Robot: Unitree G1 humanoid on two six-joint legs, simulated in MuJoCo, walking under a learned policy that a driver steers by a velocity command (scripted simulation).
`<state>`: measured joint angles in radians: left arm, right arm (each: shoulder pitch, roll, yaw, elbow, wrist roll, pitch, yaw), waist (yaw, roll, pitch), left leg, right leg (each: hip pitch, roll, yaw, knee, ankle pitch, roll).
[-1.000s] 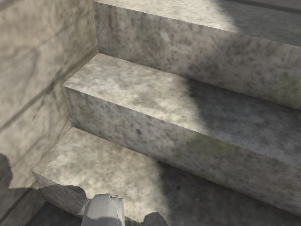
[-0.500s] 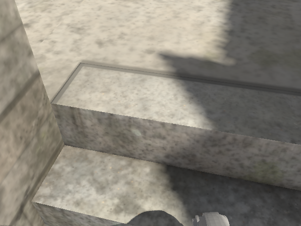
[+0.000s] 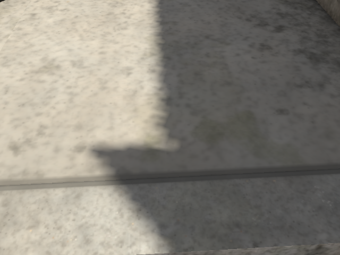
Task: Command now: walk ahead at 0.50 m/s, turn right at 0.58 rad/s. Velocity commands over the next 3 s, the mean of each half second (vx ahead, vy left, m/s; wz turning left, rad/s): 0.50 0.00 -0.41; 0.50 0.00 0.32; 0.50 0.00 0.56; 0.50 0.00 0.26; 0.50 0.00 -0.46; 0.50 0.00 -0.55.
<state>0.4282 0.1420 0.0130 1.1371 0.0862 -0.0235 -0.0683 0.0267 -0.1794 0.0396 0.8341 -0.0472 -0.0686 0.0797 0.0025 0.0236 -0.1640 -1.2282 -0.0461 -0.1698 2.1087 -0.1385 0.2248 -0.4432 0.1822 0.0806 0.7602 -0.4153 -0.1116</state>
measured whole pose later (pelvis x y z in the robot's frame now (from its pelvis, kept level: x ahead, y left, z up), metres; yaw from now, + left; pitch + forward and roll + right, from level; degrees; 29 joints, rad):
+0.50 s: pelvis +0.24 +0.00 +0.23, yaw -11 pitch +6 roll +2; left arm 0.05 0.24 0.00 0.89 0.03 -0.02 -0.08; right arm 0.50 -0.15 0.00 1.16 -0.09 -0.08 0.06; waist -0.08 -0.03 -0.18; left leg -0.31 0.02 0.08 0.59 -0.38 0.04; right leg -1.29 -0.04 0.10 2.04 -0.25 -0.27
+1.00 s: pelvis +0.51 -0.14 +0.42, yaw -1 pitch +4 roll -3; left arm 0.37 0.22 0.01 1.12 0.07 -0.09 -0.02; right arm 0.15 -0.25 -0.06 0.99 -0.03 -0.12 0.10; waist -0.01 0.06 -0.11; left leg -1.05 0.04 -0.13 1.77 0.06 0.19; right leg -0.38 -0.04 -0.28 0.78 -0.46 -0.04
